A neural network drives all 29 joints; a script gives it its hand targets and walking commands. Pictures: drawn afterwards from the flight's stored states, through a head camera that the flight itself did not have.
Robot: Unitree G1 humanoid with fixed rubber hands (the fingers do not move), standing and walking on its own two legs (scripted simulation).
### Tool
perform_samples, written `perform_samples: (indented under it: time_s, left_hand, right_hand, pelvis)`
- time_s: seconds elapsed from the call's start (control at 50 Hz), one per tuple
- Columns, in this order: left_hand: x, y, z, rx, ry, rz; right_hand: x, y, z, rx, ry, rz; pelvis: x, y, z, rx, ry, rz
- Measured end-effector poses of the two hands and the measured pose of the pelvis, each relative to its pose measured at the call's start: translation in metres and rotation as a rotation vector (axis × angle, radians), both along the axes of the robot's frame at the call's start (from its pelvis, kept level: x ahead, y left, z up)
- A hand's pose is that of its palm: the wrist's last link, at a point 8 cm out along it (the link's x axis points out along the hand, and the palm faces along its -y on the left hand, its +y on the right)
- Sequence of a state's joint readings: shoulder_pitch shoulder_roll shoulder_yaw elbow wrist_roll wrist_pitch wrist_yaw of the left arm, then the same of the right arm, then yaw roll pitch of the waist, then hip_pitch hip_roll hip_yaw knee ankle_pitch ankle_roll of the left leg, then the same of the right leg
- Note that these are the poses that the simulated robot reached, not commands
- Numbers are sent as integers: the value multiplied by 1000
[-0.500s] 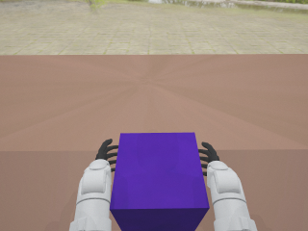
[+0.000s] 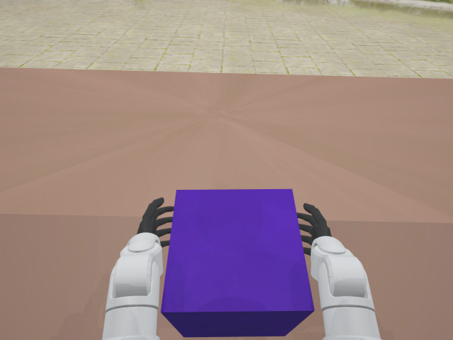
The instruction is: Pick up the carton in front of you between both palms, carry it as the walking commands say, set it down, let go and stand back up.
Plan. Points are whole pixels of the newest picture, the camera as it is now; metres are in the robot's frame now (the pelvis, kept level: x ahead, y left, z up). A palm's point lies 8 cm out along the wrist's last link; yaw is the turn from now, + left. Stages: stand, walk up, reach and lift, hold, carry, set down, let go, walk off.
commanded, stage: carry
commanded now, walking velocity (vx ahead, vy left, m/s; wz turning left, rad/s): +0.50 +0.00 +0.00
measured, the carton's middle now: (234, 268) +0.29 -0.01 -0.02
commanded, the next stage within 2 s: none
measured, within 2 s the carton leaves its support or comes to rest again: neither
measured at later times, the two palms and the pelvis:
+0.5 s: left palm (146, 169) +0.45 +0.17 +0.10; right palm (285, 165) +0.47 -0.12 +0.09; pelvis +0.23 +0.01 +0.00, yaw +1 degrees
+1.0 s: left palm (161, 96) +0.78 +0.19 +0.10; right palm (261, 97) +0.77 -0.11 +0.11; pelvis +0.55 +0.05 +0.00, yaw -1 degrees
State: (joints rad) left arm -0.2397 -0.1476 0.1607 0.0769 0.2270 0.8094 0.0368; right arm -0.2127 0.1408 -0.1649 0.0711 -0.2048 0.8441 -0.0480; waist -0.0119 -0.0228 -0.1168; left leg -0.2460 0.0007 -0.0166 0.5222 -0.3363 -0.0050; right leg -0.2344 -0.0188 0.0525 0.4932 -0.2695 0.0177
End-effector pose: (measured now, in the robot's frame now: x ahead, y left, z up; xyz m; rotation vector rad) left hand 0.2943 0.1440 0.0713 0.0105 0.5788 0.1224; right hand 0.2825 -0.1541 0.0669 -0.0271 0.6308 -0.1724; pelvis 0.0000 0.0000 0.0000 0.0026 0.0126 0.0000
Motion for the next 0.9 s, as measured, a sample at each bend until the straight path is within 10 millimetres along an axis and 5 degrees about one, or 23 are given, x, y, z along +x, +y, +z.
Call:
perform_samples:
  time_s: [0.1, 0.2, 0.3, 0.42, 0.6, 0.68, 0.78, 0.9]
  left_hand:
    - [20, 14, 16, -25, -32, 24]
    - [52, 2, 32, -44, -27, 7]
    - [82, -9, 28, -45, -11, 5]
    - [115, 12, 25, -75, 71, 95]
    - [235, 52, 9, -108, 15, 100]
    - [290, 53, 3, -99, 80, 43]
    - [351, 46, 18, -79, 89, -35]
    - [424, 48, 37, -75, 19, -26]
  right_hand:
    - [24, 13, 18, 16, -34, 2]
    - [48, 2, 30, 39, -32, -36]
    - [78, -9, 27, 68, -19, -57]
    - [135, 11, 28, 87, 65, 2]
    - [253, 50, 14, 82, 7, 0]
    - [287, 52, 6, 77, 65, -64]
    - [328, 47, 22, 71, 68, -137]
    - [410, 49, 45, 58, -1, -109]
  pelvis:
    - [30, 10, 1, -7, 48, -38]
    - [70, 4, 5, -37, 80, -39]
    - [118, -5, -4, -33, 85, 10]
    - [180, 0, 8, 4, 92, 14]
    - [300, 39, -20, 13, 52, -15]
    - [342, 54, -13, 9, 61, -44]
    - [396, 63, 7, -16, 74, -50]
    - [472, 59, 13, -34, 77, -36]
